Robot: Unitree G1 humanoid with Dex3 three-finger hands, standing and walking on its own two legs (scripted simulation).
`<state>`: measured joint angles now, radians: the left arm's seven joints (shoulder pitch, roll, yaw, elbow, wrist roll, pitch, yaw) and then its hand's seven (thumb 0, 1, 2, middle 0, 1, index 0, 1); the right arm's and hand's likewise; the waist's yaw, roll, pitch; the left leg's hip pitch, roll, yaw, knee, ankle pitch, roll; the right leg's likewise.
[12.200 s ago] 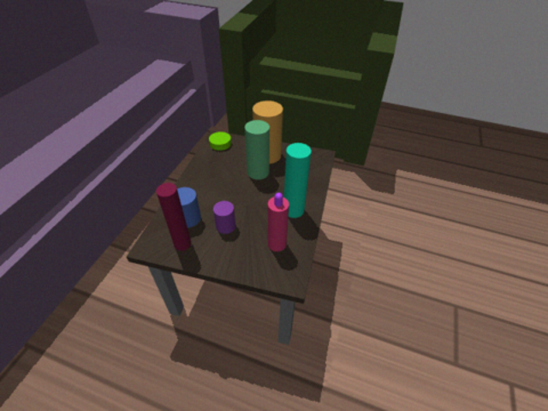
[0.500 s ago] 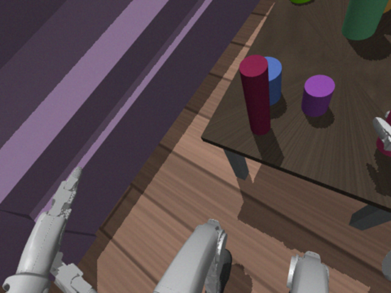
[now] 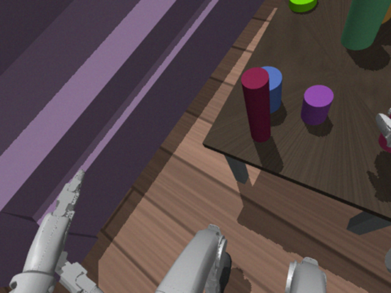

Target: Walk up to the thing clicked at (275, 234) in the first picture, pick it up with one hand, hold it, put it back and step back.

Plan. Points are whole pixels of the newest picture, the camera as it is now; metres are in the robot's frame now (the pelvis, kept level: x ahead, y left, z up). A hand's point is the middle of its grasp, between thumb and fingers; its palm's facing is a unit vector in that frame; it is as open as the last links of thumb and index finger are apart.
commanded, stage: lift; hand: right
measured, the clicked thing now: out of the picture +0.52 -0.24 -0.01
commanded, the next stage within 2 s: hold in 1.72 s
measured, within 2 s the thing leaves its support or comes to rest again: neither
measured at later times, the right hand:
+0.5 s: hand out of the picture +0.48 -0.23 +0.02, palm faces +0.26 +0.97 -0.02, open 8.2 cm
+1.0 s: hand out of the picture +0.41 -0.22 +0.10, palm faces +0.26 +0.97 -0.01, open 8.2 cm
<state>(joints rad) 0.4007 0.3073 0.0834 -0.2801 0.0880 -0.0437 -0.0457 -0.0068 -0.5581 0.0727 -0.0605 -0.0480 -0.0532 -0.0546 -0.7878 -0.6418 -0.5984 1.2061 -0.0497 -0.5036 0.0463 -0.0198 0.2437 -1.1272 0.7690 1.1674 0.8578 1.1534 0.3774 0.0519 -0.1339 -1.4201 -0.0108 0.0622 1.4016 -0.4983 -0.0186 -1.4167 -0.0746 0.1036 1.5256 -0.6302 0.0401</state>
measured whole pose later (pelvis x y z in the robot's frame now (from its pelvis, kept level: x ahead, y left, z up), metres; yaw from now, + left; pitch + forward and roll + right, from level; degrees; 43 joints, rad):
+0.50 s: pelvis +0.02 +0.00 +0.04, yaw -1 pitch +25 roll +4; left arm 0.42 0.26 0.07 -0.15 0.08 -0.03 -0.04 -0.01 -0.54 0.06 -0.05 -0.05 -0.05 -0.05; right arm -0.60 -0.44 -0.52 1.02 0.00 -0.48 0.03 -0.02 0.24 -1.13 0.77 1.17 0.86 1.16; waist 0.27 0.04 -0.15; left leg -1.21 0.00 0.04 1.26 -0.48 -0.02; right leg -1.19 -0.07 0.08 1.36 -0.60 0.03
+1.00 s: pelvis +0.03 -0.01 +0.09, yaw -2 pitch +16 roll +2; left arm 0.41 0.23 0.09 0.07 0.04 -0.03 0.00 -0.01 -0.55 0.06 -0.05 -0.04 -0.05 -0.04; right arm -0.31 -0.23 -0.33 0.69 0.08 -0.41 -0.02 -0.02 0.25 -1.13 0.78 1.16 0.86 1.15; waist 0.13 0.04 -0.11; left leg -0.89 0.03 0.00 1.05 -0.44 -0.04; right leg -0.85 -0.04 0.02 1.11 -0.53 0.02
